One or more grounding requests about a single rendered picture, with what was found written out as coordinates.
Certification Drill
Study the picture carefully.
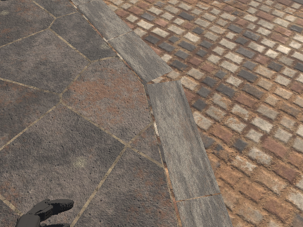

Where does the left robot hand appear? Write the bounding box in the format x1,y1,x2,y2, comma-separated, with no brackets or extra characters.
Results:
15,199,74,227

